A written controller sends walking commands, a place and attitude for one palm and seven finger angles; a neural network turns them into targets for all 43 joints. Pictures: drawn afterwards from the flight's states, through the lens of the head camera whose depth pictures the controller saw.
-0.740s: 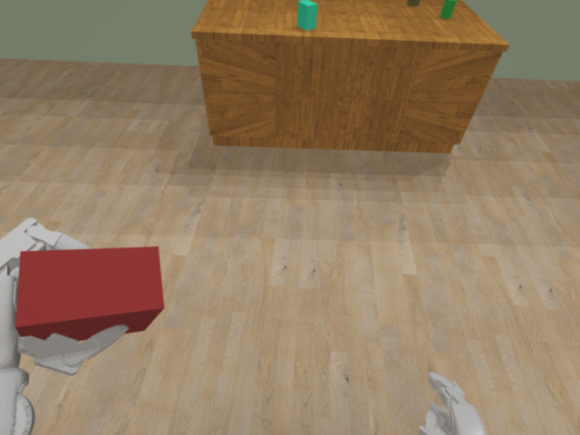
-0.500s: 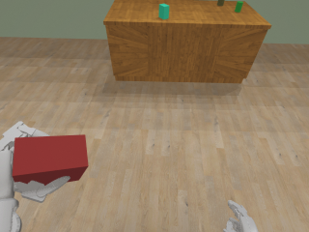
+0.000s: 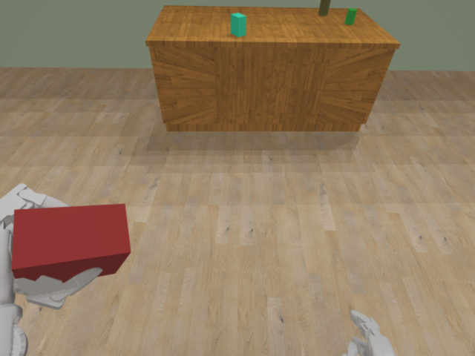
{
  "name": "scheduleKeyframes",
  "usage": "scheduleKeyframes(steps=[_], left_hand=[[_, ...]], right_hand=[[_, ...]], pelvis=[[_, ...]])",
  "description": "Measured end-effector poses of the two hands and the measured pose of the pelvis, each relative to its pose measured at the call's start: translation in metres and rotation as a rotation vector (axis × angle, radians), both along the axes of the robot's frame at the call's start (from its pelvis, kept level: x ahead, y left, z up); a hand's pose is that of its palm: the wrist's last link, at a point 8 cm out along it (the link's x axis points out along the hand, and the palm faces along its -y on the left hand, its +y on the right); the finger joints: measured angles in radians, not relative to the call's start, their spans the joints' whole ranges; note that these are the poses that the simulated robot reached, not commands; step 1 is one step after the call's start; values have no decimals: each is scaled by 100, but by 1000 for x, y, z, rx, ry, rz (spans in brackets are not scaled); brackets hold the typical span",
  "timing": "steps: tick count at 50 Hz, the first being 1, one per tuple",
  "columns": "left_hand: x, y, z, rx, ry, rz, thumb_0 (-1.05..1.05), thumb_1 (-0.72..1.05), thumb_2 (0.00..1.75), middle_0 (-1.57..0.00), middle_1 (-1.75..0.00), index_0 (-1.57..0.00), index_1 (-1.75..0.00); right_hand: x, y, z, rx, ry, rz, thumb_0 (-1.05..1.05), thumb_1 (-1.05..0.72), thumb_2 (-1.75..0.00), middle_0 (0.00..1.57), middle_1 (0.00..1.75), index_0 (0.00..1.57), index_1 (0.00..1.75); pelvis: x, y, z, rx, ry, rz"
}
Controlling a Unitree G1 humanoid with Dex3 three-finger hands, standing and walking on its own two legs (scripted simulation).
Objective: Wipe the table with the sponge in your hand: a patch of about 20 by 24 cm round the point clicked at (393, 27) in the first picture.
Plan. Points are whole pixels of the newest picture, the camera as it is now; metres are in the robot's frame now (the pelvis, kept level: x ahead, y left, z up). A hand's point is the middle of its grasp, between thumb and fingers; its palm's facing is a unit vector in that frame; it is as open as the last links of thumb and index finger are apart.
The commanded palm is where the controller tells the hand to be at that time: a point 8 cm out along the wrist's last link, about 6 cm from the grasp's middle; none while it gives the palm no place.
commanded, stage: walk to a spot facing it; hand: left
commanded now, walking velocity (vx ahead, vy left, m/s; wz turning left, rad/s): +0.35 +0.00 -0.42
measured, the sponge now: (88, 244) +0.22 +0.22 +0.15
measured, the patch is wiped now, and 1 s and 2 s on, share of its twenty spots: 0.00 0.00 0.00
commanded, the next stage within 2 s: none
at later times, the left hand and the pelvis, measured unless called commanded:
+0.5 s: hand (133, 162) +0.36 +0.20 +0.17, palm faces +0.31 -0.86 -0.40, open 10.4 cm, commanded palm +0.31 +0.23 +0.19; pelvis +0.11 -0.02 +0.00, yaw -9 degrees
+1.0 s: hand (235, 114) +0.51 +0.04 +0.17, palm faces +0.15 -0.84 -0.51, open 10.4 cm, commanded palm +0.46 +0.11 +0.19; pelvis +0.25 -0.13 +0.00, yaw -12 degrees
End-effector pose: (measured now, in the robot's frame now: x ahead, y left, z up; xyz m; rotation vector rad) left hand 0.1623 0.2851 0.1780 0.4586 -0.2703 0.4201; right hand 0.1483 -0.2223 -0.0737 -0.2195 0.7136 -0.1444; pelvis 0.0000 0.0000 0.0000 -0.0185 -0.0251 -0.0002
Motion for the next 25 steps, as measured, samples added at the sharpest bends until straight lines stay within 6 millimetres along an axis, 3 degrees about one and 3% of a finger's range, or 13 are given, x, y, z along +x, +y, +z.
scheduleKeyframes(steps=[7, 12, 18, 25], left_hand=[[37, -34, -4, 20, -2, -52, -1, -51, 97, -73, -132, -73, -132], [65, -54, -6, -14, 39, -112, -1, -51, 97, -73, -132, -73, -132], [103, -50, 10, 65, 37, -158, -1, -51, 97, -73, -132, -73, -132], [157, -45, 8, 61, -51, -186, -1, -51, 97, -73, -132, -73, -132]], right_hand=[[5, -22, -20, 48, 30, -25, 2, -91, -90, 21, 30, 20, 30], [9, -45, -17, 17, 115, -53, 2, -91, -90, 21, 30, 20, 30], [28, -61, -3, -34, 135, -107, 2, -91, -90, 20, 30, 20, 30], [75, -55, -1, -33, 38, -180, 2, -91, -90, 20, 30, 20, 30]], pelvis=[[20, -24, -10, 9, 0, -27], [39, -28, 2, 29, 16, -46], [69, -26, 9, 39, 39, -81], [110, -17, -5, 49, 7, -157]])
